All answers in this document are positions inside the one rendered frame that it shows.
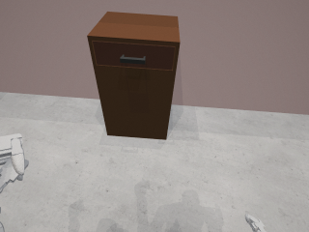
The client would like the cabinet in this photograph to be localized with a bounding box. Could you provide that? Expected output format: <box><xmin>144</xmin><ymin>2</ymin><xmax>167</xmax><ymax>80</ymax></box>
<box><xmin>87</xmin><ymin>12</ymin><xmax>181</xmax><ymax>140</ymax></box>

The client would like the drawer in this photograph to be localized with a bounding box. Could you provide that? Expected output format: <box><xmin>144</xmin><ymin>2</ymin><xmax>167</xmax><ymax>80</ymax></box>
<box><xmin>93</xmin><ymin>41</ymin><xmax>175</xmax><ymax>70</ymax></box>

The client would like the robot right hand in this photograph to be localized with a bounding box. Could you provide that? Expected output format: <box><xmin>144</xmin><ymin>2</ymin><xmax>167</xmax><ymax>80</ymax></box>
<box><xmin>245</xmin><ymin>214</ymin><xmax>266</xmax><ymax>232</ymax></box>

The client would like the handle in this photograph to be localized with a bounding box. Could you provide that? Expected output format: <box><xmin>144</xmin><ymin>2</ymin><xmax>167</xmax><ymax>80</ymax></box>
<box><xmin>120</xmin><ymin>54</ymin><xmax>146</xmax><ymax>65</ymax></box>

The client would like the robot left hand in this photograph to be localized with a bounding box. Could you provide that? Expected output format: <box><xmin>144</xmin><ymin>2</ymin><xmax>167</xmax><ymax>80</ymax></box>
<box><xmin>0</xmin><ymin>133</ymin><xmax>29</xmax><ymax>193</ymax></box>

